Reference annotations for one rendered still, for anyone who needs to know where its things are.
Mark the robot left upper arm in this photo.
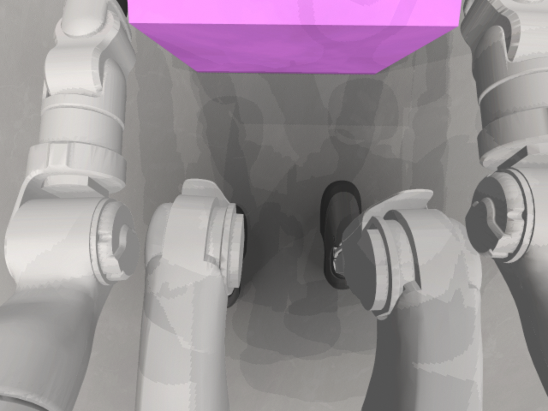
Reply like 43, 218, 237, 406
0, 197, 140, 411

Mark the left robot shin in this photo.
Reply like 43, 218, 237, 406
145, 179, 234, 295

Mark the right robot forearm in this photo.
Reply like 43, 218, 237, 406
461, 0, 548, 171

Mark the carton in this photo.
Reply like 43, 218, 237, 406
128, 0, 462, 74

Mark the left robot forearm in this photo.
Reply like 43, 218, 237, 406
4, 0, 136, 277

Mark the robot right thigh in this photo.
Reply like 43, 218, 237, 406
353, 209, 483, 411

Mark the robot right upper arm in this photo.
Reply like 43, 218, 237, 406
465, 167, 548, 396

